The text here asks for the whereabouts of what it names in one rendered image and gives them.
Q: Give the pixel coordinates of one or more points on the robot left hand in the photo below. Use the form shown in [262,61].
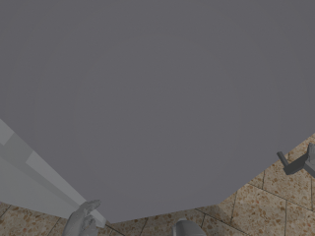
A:
[79,220]

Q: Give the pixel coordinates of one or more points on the robot right thigh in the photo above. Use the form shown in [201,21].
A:
[186,228]

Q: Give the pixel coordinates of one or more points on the fridge door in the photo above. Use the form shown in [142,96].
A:
[158,106]

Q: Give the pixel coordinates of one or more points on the handle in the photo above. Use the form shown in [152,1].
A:
[295,166]

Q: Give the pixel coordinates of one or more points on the robot right hand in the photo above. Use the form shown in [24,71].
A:
[309,164]

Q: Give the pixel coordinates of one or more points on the robot right shin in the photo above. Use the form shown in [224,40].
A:
[182,218]

